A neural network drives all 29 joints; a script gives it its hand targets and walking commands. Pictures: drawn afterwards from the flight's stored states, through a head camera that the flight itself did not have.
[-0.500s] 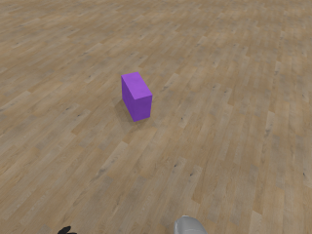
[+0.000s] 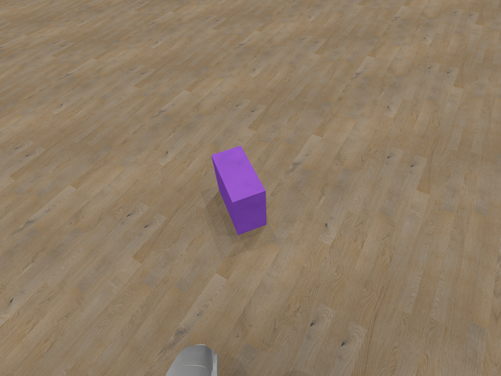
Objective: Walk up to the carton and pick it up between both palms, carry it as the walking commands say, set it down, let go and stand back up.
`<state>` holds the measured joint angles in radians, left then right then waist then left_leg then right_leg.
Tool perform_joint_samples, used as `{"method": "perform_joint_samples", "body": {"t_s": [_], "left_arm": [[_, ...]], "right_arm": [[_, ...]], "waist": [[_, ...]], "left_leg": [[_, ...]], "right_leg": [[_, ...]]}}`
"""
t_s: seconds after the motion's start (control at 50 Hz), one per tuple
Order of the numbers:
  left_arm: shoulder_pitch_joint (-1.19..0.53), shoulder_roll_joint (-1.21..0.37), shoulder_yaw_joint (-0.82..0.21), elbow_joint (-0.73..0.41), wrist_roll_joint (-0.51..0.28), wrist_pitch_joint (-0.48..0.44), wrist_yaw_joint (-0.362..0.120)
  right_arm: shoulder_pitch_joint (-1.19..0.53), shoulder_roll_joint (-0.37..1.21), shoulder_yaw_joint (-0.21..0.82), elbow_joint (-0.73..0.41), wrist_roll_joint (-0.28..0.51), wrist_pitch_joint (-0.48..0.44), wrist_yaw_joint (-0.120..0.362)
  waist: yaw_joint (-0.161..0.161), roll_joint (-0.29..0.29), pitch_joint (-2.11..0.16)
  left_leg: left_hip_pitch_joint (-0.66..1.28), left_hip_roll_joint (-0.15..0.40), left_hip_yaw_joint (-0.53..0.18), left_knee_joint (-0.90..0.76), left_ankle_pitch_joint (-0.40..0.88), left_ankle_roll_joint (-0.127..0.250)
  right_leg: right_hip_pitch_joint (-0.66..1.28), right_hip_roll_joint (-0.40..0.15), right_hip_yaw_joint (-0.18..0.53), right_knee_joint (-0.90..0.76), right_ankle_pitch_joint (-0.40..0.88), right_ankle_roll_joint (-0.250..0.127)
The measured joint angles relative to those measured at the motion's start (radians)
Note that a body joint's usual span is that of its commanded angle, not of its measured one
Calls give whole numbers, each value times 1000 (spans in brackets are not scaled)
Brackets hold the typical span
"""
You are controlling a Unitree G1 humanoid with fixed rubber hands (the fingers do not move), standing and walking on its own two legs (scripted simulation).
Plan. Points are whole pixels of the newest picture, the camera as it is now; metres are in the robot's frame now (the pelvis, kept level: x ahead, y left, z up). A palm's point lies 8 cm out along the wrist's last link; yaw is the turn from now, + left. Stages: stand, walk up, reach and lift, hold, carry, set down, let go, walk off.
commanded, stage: walk up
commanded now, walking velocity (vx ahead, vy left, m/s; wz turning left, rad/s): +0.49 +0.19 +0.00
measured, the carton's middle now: (239, 190) +0.93 +0.14 -0.65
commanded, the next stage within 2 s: none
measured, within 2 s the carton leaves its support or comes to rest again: neither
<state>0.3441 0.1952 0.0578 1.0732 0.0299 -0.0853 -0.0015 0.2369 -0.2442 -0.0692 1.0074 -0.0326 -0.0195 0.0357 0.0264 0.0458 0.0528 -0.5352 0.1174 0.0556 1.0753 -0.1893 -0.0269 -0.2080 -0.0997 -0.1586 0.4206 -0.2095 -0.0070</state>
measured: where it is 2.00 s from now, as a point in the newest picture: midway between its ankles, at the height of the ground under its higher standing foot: (248, 324)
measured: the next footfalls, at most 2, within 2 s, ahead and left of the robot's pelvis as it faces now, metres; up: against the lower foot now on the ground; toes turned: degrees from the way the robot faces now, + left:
left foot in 0.26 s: +0.27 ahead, +0.20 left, +0.00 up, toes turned +9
right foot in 0.74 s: +0.44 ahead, -0.09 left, +0.00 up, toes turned -9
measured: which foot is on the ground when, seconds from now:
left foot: up 0.00-0.24, down 0.26-0.74, up 0.76-1.00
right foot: down 0.00-0.28, up 0.30-0.72, down 0.74-1.00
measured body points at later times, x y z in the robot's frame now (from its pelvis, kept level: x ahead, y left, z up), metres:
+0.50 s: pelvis +0.23 +0.08 +0.00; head +0.25 +0.11 +0.45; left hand +0.30 +0.33 -0.16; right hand +0.22 -0.18 -0.13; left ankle +0.23 +0.19 -0.75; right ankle +0.24 -0.08 -0.66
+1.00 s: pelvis +0.37 +0.02 +0.00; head +0.40 -0.03 +0.45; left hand +0.36 +0.28 -0.12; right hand +0.40 -0.23 -0.17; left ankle +0.37 +0.19 -0.67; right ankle +0.40 -0.09 -0.75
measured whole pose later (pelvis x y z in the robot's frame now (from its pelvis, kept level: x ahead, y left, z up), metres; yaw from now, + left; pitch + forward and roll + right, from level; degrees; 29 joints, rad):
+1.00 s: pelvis +0.37 +0.02 +0.00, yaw +0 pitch +0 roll +3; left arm 0.31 0.20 0.04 1.08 0.02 -0.05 0.02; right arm 0.26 -0.24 -0.06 1.05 -0.03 0.03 0.01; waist 0.02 0.05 0.06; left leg -0.45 0.06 0.03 0.97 -0.26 -0.04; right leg -0.23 -0.11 -0.14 0.41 -0.17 -0.02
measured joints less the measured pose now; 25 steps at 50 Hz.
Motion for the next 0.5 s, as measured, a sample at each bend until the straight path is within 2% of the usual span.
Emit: {"method": "perform_joint_samples", "body": {"t_s": [0.14, 0.22, 0.26, 0.3, 0.32, 0.36, 0.42, 0.5], "left_arm": [[129, -16, 4, 7, 2, 4, 5], [143, -4, 5, 6, -3, 9, 1], [148, 3, 1, 4, -6, 12, -3], [109, 14, -2, -2, -5, 22, -2], [79, 18, -1, -8, -3, 26, -1], [18, 31, 4, -24, -3, 31, -2], [-70, 50, 10, -55, -3, 44, -9], [-161, 55, 9, -77, -3, 76, -21]], "right_arm": [[-116, 12, 17, -58, 2, 18, 38], [-165, 36, 28, -76, 2, -2, 37], [-169, 37, 29, -79, -3, -25, 25], [-168, 44, 19, -69, -7, -49, 4], [-153, 45, 20, -64, -4, -55, -2], [-100, 46, 22, -46, 0, -62, -11], [-5, 45, 20, -10, 7, -68, -21], [100, 48, 17, 28, 6, -69, -29]], "waist": [[52, -16, 0], [62, -32, -12], [61, -39, -25], [42, -67, -11], [35, -74, -6], [18, -84, -3], [-14, -94, -4], [-49, -90, -5]], "left_leg": [[-17, 1, 21, -356, 123, -20], [48, -2, 44, -505, 67, -13], [122, -8, 72, -568, 37, -6], [114, -29, 86, -504, 35, 23], [121, -32, 90, -484, 6, 35], [172, -32, 95, -516, -21, 45], [263, -35, 93, -616, -5, 36], [354, -26, 84, -696, -7, 30]], "right_leg": [[144, -17, 4, -102, -36, 48], [198, -25, -3, -103, -95, 83], [189, -37, 3, -15, -171, 86], [84, -61, 56, 258, -256, 45], [14, -46, 94, 414, -275, 32], [-106, -16, 124, 629, -241, 19], [-231, -5, 115, 700, -142, 25], [-326, -2, 95, 635, -45, 45]]}}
